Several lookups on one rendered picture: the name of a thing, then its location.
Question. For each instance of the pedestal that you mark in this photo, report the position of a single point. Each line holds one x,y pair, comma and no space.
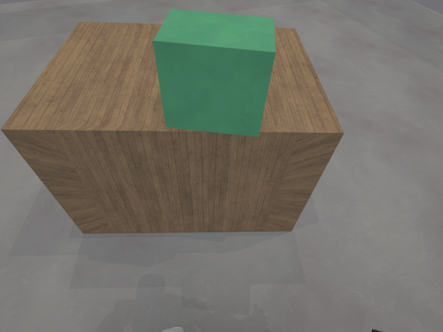
92,128

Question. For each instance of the carton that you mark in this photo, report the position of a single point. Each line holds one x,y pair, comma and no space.
214,70

